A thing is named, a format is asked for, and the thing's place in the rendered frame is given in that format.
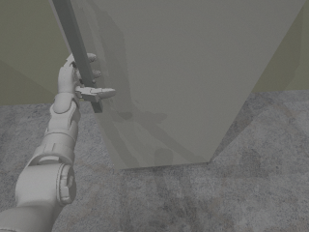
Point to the robot left upper arm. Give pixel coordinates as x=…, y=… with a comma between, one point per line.
x=42, y=193

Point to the robot left hand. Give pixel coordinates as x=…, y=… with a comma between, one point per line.
x=69, y=79

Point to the fridge door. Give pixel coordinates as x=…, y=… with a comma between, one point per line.
x=181, y=69

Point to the handle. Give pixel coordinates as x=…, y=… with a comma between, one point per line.
x=69, y=23

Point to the robot left forearm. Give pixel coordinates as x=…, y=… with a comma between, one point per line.
x=60, y=136

